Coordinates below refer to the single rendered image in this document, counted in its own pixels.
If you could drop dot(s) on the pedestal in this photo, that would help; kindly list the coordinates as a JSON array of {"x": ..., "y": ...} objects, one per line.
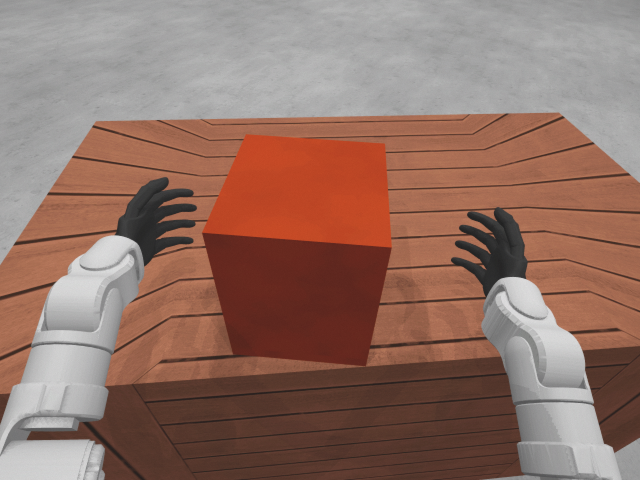
[{"x": 433, "y": 401}]

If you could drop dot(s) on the left robot forearm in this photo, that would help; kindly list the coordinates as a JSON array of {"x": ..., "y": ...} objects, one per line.
[{"x": 64, "y": 379}]

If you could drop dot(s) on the right robot forearm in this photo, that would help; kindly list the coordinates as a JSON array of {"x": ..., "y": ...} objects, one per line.
[{"x": 560, "y": 434}]

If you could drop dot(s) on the robot right hand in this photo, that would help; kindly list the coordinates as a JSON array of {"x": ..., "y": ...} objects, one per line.
[{"x": 507, "y": 249}]

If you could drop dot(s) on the robot left hand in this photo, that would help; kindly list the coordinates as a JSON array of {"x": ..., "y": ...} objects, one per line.
[{"x": 142, "y": 213}]

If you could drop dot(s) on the left robot upper arm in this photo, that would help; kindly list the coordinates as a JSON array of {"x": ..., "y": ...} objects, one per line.
[{"x": 52, "y": 460}]

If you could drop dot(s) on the carton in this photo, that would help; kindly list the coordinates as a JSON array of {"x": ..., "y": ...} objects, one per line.
[{"x": 299, "y": 242}]

